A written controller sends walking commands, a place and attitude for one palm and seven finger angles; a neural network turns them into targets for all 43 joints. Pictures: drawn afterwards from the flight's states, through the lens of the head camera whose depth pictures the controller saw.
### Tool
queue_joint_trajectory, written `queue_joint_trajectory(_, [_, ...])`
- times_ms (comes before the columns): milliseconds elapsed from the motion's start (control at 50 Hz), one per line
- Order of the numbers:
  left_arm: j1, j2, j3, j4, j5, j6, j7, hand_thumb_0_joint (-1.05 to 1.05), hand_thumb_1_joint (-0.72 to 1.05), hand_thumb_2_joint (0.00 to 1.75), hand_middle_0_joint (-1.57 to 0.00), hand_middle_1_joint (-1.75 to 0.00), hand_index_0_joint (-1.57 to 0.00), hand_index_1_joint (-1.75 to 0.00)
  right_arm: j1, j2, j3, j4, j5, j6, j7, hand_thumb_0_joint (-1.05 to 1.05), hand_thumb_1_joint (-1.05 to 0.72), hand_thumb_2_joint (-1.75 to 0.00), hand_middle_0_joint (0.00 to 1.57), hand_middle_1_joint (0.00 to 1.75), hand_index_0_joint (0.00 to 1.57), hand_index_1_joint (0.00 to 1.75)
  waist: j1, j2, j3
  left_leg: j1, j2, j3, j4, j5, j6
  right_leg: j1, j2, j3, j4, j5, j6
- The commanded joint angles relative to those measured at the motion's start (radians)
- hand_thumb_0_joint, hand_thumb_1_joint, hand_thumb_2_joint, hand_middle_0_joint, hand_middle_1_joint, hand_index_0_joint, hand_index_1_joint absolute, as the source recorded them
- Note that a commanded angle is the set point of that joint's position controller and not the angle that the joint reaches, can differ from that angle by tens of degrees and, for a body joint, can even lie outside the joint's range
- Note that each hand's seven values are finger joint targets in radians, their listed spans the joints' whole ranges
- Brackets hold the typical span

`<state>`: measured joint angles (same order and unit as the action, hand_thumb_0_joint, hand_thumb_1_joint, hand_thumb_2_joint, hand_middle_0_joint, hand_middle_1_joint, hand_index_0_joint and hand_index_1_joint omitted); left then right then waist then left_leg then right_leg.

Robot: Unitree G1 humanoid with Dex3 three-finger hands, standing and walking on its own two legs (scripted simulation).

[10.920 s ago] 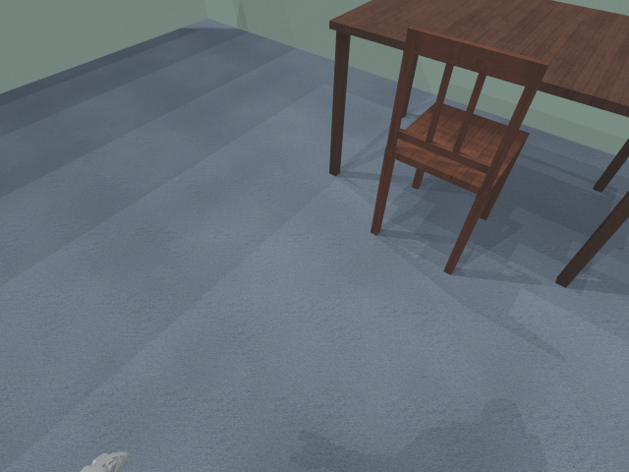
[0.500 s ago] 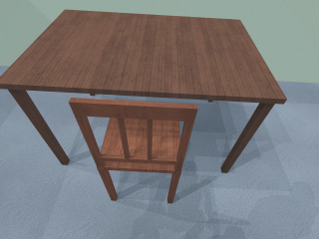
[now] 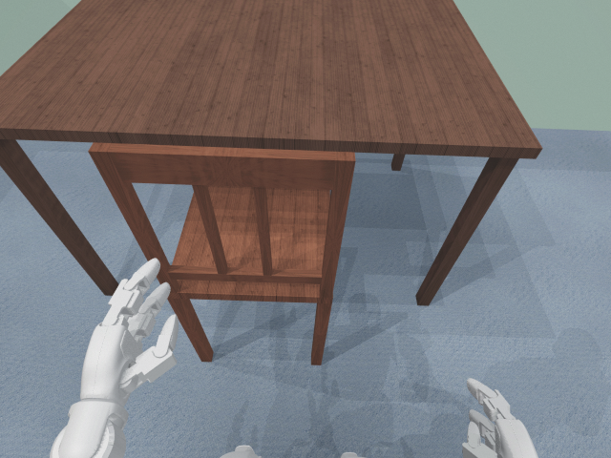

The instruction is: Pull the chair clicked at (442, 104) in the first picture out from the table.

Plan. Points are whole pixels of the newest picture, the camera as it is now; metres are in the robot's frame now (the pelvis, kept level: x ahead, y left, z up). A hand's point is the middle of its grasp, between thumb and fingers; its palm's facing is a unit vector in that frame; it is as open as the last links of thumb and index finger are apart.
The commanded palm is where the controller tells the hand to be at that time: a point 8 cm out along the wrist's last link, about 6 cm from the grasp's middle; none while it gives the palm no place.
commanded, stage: raise the hand toward the chair's back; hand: left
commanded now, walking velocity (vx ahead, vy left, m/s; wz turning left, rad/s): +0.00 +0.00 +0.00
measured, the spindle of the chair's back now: (212, 232) +0.50 +0.17 -0.06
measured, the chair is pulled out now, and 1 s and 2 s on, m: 0.00 0.00 0.00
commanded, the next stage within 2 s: aim the fingers beside a spindle in 1.78 s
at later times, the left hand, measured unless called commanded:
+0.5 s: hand (156, 377) +0.23 +0.19 -0.01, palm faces -0.05 -1.00 -0.01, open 12.7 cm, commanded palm +0.19 +0.25 +0.00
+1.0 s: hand (102, 384) +0.22 +0.24 +0.01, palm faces +0.03 -1.00 -0.07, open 16.5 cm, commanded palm +0.20 +0.29 +0.01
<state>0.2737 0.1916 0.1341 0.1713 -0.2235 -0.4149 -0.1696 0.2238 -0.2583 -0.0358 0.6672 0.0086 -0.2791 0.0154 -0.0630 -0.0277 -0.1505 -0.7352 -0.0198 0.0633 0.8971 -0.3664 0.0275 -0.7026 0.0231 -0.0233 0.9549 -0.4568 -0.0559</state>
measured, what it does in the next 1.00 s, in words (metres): stands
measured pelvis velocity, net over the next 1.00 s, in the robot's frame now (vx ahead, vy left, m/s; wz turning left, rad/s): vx -0.01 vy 0.03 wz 0.02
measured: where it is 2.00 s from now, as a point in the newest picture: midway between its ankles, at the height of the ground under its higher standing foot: outside the picture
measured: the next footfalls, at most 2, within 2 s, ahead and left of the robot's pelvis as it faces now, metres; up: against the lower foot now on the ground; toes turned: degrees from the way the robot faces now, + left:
none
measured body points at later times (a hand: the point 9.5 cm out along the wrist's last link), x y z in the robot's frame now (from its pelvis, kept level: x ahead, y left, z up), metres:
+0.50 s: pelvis +0.01 -0.01 -0.04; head +0.11 -0.02 +0.39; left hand +0.23 +0.25 -0.01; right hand +0.18 -0.24 -0.15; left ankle +0.04 +0.11 -0.69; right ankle +0.01 -0.08 -0.69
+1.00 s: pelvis -0.01 +0.03 -0.04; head +0.07 +0.05 +0.40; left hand +0.21 +0.30 +0.02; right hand +0.21 -0.19 -0.11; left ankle +0.04 +0.11 -0.69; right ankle +0.01 -0.08 -0.69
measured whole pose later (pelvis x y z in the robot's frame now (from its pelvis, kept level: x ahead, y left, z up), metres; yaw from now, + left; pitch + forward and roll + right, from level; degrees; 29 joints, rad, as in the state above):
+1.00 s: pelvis -0.01 +0.03 -0.04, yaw +1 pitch +16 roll -4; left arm 0.36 0.28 0.20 -0.06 -0.29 -0.36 -0.27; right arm 0.17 -0.23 0.02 0.54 0.02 -0.22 -0.05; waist 0.01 0.03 -0.13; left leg -0.99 -0.01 0.00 1.19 -0.48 0.06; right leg -0.89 0.03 -0.10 1.13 -0.53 -0.02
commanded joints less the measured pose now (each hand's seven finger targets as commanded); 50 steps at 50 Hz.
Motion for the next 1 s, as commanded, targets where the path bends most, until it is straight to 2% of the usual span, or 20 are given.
queue_joint_trajectory(0, [0.271,0.214,0.189,-0.089,-0.048,-0.136,-0.173,0.00,0.50,0.73,-0.16,-0.24,-0.16,-0.24,-0.130,-0.124,-0.056,-0.271,0.016,-0.031,0.016,0.00,-0.90,-0.90,0.20,0.30,0.20,0.30,0.152,0.069,-0.129,-0.153,-0.028,-0.028,0.110,-0.026,-0.033,0.015,-0.052,0.165,-0.048,0.008,0.024])
queue_joint_trajectory(80, [0.069,0.222,0.189,-0.317,-0.085,-0.086,-0.143,0.00,0.41,0.69,-0.15,-0.22,-0.15,-0.22,-0.101,-0.112,-0.053,-0.332,0.020,-0.008,-0.013,0.00,-0.90,-0.90,0.20,0.30,0.20,0.30,0.089,0.043,-0.138,-0.188,-0.017,-0.063,0.191,-0.098,-0.004,-0.054,-0.057,0.251,-0.093,-0.145,0.074])
queue_joint_trajectory(140, [-0.035,0.202,0.146,-0.483,-0.109,-0.160,-0.132,0.00,0.34,0.66,-0.14,-0.21,-0.14,-0.21,-0.036,-0.102,-0.041,-0.299,0.015,-0.028,-0.039,0.00,-0.90,-0.90,0.20,0.30,0.20,0.30,0.037,0.069,-0.170,-0.130,0.006,-0.095,0.245,-0.021,0.007,-0.066,-0.048,0.238,-0.076,0.008,0.086])
queue_joint_trajectory(160, [-0.112,0.212,0.124,-0.557,-0.115,-0.192,-0.143,0.00,0.32,0.65,-0.14,-0.21,-0.14,-0.21,-0.022,-0.109,-0.037,-0.289,0.011,-0.039,-0.050,0.00,-0.90,-0.90,0.20,0.30,0.20,0.30,0.010,0.043,-0.208,-0.118,0.011,-0.101,0.273,0.003,0.015,-0.082,-0.037,0.233,-0.051,0.059,0.093])
queue_joint_trajectory(220, [-0.089,0.178,0.054,-0.444,-0.112,-0.212,-0.215,0.00,0.25,0.62,-0.13,-0.20,-0.13,-0.20,0.008,-0.118,-0.029,-0.207,0.011,-0.065,-0.074,0.00,-0.90,-0.90,0.20,0.30,0.20,0.30,-0.023,0.053,-0.169,-0.135,0.026,-0.123,0.302,0.052,0.017,-0.110,-0.038,0.212,-0.014,0.208,0.100])
queue_joint_trajectory(260, [-0.067,0.189,0.071,-0.330,-0.110,-0.161,-0.261,0.00,0.20,0.60,-0.13,-0.19,-0.13,-0.19,0.005,-0.127,-0.025,-0.186,0.023,-0.065,-0.089,0.00,-0.90,-0.90,0.20,0.30,0.20,0.30,-0.019,0.017,-0.159,-0.168,0.028,-0.129,0.317,0.054,0.020,-0.109,-0.038,0.219,-0.012,0.213,0.118])
queue_joint_trajectory(280, [-0.046,0.203,0.093,-0.295,-0.112,-0.123,-0.280,0.00,0.18,0.59,-0.13,-0.19,-0.13,-0.19,0.007,-0.129,-0.027,-0.181,0.027,-0.062,-0.092,0.00,-0.90,-0.90,0.20,0.30,0.20,0.30,-0.010,0.001,-0.195,-0.184,0.028,-0.130,0.315,0.058,0.016,-0.073,-0.050,0.224,-0.012,0.232,0.124])
queue_joint_trajectory(300, [0.019,0.215,0.127,-0.244,-0.112,-0.070,-0.295,0.00,0.15,0.58,-0.13,-0.18,-0.13,-0.18,-0.006,-0.124,-0.030,-0.191,0.033,-0.052,-0.094,0.00,-0.90,-0.90,0.20,0.30,0.20,0.30,0.018,-0.037,-0.217,-0.200,0.028,-0.127,0.304,0.061,0.013,-0.031,-0.059,0.234,-0.022,0.242,0.132])
queue_joint_trajectory(360, [0.139,0.256,0.249,-0.205,-0.135,0.078,-0.293,0.00,0.08,0.55,-0.12,-0.17,-0.12,-0.17,-0.048,-0.116,-0.038,-0.220,0.042,-0.016,-0.093,0.00,-0.90,-0.90,0.20,0.30,0.20,0.30,0.096,-0.053,-0.335,-0.169,0.012,-0.129,0.264,0.130,0.002,0.123,-0.079,0.244,-0.022,0.360,0.153])
queue_joint_trajectory(380, [0.151,0.250,0.268,-0.275,-0.149,0.097,-0.283,0.00,0.06,0.54,-0.12,-0.17,-0.12,-0.17,-0.045,-0.106,-0.039,-0.235,0.042,-0.010,-0.090,0.00,-0.90,-0.90,0.20,0.30,0.20,0.30,0.113,-0.049,-0.397,-0.145,0.007,-0.129,0.248,0.165,-0.002,0.179,-0.089,0.242,-0.013,0.443,0.162])
queue_joint_trajectory(420, [0.161,0.251,0.304,-0.353,-0.160,0.101,-0.241,0.00,0.01,0.52,-0.11,-0.16,-0.11,-0.16,-0.055,-0.085,-0.040,-0.242,0.032,-0.004,-0.084,0.00,-0.90,-0.90,0.20,0.30,0.20,0.30,0.134,-0.025,-0.412,-0.096,0.001,-0.125,0.220,0.214,-0.010,0.206,-0.082,0.219,0.004,0.571,0.163])
queue_joint_trajectory(460, [0.153,0.253,0.313,-0.376,-0.152,0.067,-0.187,0.00,-0.03,0.50,-0.11,-0.15,-0.11,-0.15,-0.054,-0.077,-0.040,-0.230,0.021,-0.005,-0.076,0.00,-0.90,-0.90,0.20,0.30,0.20,0.30,0.135,0.000,-0.359,-0.059,0.001,-0.125,0.188,0.240,-0.011,0.141,-0.043,0.147,0.021,0.531,0.128])
queue_joint_trajectory(520, [0.119,0.154,0.203,-0.341,-0.135,-0.024,-0.158,0.00,-0.10,0.47,-0.10,-0.14,-0.10,-0.14,-0.060,-0.082,-0.039,-0.210,0.011,-0.012,-0.065,0.00,-0.90,-0.90,0.20,0.30,0.20,0.30,0.074,-0.039,-0.217,-0.086,0.008,-0.131,0.192,0.178,-0.014,-0.021,-0.019,0.097,0.045,0.391,0.097])
queue_joint_trajectory(560, [0.096,0.141,0.165,-0.305,-0.121,-0.069,-0.165,0.00,-0.15,0.45,-0.10,-0.14,-0.10,-0.14,-0.053,-0.095,-0.037,-0.203,0.011,-0.015,-0.065,0.00,-0.90,-0.90,0.20,0.30,0.20,0.30,0.055,-0.049,-0.176,-0.118,0.008,-0.129,0.211,0.130,-0.008,-0.089,-0.011,0.094,0.053,0.291,0.089])
queue_joint_trajectory(620, [0.087,0.151,0.115,-0.320,-0.124,-0.097,-0.199,0.00,-0.22,0.42,-0.09,-0.12,-0.09,-0.12,-0.040,-0.119,-0.038,-0.220,0.014,-0.032,-0.069,0.00,-0.90,-0.90,0.20,0.30,0.20,0.30,0.050,0.019,-0.216,-0.093,0.011,-0.131,0.193,0.076,-0.003,-0.143,0.004,0.061,0.054,0.137,0.062])
queue_joint_trajectory(680, [0.089,0.209,0.135,-0.398,-0.120,-0.079,-0.193,0.00,-0.29,0.39,-0.08,-0.11,-0.08,-0.11,-0.037,-0.131,-0.040,-0.243,0.019,-0.039,-0.078,0.00,-0.90,-0.90,0.20,0.30,0.20,0.30,0.072,0.079,-0.288,-0.011,0.016,-0.140,0.155,0.101,0.002,-0.141,0.020,0.023,0.058,0.098,0.039])
queue_joint_trajectory(760, [0.091,0.267,0.204,-0.487,-0.103,-0.056,-0.121,0.00,-0.38,0.35,-0.07,-0.10,-0.07,-0.10,-0.044,-0.130,-0.039,-0.244,0.009,-0.026,-0.080,0.00,-0.90,-0.90,0.20,0.30,0.20,0.30,0.097,0.146,-0.333,0.095,0.027,-0.176,0.113,0.191,-0.016,-0.151,0.036,-0.033,0.089,0.133,0.025])
queue_joint_trajectory(780, [0.102,0.239,0.187,-0.496,-0.103,-0.054,-0.107,0.00,-0.41,0.34,-0.07,-0.09,-0.07,-0.09,-0.043,-0.125,-0.036,-0.248,0.006,-0.020,-0.078,0.00,-0.90,-0.90,0.20,0.30,0.20,0.30,0.099,0.162,-0.324,0.116,0.028,-0.182,0.102,0.218,-0.027,-0.155,0.035,-0.041,0.089,0.140,0.024])
queue_joint_trajectory(900, [0.079,0.175,0.110,-0.413,-0.082,-0.002,-0.089,0.00,-0.50,0.30,-0.06,-0.08,-0.06,-0.08,-0.054,-0.131,-0.014,-0.256,0.011,0.011,-0.073,0.00,-0.90,-0.90,0.20,0.30,0.20,0.30,0.054,0.135,-0.184,0.072,0.043,-0.225,0.040,0.007,-0.043,-0.214,0.041,-0.065,0.061,0.024,0.027])
queue_joint_trajectory(980, [0.004,0.201,0.099,-0.361,-0.078,0.038,-0.130,0.00,-0.50,0.30,-0.06,-0.08,-0.06,-0.08,-0.049,-0.144,0.000,-0.266,0.019,0.012,-0.085,0.00,-0.90,-0.90,0.20,0.30,0.20,0.30,0.036,0.085,-0.150,0.018,0.037,-0.226,0.027,-0.135,-0.026,-0.213,0.039,-0.049,0.028,-0.040,0.030])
